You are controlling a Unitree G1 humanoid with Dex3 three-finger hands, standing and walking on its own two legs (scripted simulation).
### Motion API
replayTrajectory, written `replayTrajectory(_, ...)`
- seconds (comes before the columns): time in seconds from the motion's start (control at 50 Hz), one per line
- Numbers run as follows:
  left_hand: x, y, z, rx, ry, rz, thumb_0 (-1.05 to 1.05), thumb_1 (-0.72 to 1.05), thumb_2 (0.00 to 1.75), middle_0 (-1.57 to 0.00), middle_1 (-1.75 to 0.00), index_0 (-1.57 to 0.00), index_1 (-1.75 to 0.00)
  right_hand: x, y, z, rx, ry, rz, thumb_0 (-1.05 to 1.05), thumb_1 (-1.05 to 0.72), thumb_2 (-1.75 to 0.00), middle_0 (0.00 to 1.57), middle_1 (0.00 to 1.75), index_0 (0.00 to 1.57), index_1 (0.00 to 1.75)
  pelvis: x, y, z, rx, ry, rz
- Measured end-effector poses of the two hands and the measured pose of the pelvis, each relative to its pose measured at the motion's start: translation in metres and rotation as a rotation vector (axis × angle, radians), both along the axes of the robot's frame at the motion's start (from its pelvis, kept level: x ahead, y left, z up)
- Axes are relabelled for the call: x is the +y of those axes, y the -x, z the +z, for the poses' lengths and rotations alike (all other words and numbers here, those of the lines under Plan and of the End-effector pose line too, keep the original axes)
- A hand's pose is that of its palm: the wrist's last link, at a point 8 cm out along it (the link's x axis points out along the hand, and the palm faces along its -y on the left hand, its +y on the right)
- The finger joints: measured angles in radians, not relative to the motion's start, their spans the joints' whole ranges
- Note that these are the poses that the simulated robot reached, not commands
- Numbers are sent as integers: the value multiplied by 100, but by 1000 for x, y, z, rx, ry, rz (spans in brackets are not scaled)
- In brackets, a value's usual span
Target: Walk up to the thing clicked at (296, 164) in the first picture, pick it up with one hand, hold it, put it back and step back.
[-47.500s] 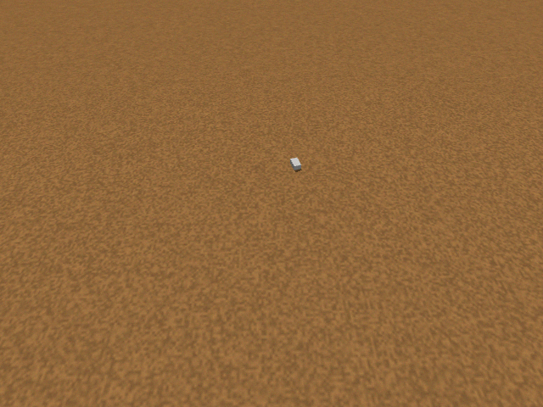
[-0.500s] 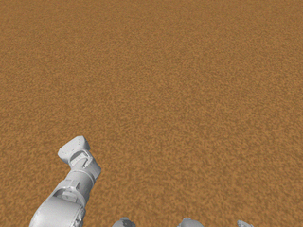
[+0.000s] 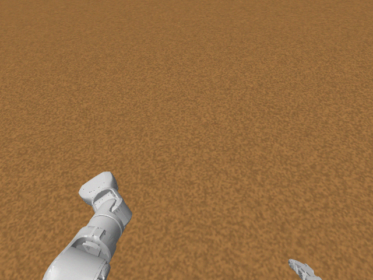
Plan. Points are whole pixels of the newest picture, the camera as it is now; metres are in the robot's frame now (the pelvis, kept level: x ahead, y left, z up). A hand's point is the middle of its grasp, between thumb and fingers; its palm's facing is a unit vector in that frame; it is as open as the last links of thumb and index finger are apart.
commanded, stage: hold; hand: left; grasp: from above
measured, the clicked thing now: (111, 206) +0.32 +0.23 -0.11
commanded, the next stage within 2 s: crouch in 1.58 s
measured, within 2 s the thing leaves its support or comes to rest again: neither
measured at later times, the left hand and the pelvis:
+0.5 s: hand (106, 201) +0.31 +0.22 -0.04, palm faces -0.31 -0.32 -0.90, open 8.9 cm; pelvis +0.00 +0.00 +0.01, yaw +0 degrees
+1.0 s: hand (103, 201) +0.30 +0.22 -0.02, palm faces -0.29 -0.33 -0.90, open 9.0 cm; pelvis +0.00 +0.00 +0.01, yaw +0 degrees
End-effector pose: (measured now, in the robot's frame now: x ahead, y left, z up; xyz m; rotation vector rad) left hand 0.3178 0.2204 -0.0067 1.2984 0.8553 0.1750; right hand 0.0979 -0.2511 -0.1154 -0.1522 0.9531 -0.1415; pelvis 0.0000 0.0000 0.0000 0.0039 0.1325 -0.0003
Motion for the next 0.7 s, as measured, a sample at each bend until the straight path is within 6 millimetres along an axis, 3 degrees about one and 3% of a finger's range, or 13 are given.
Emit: replayTrajectory(0.7, 4, 10, 29, -27, -1, 31, -2, 18, 32, -76, -40, -80, -39, 18, -26, 15, -79, -52, 65, 1, -91, -90, 19, 30, 20, 30, 5, 1, 10, -60, -2, -5)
